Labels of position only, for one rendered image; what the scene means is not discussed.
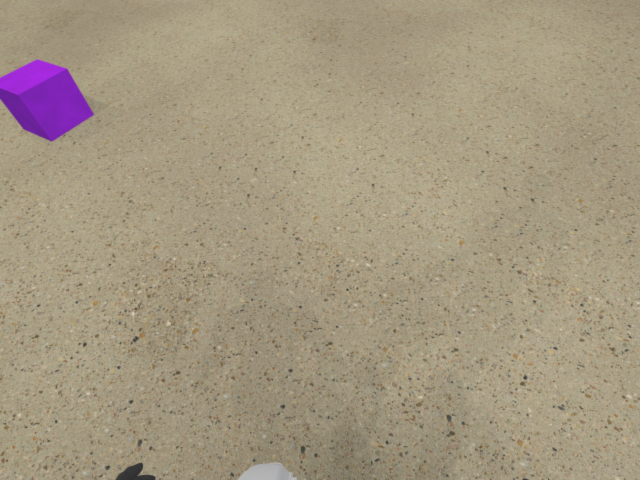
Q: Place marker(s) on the carton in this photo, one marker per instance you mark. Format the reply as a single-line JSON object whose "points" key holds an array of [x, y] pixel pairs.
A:
{"points": [[44, 99]]}

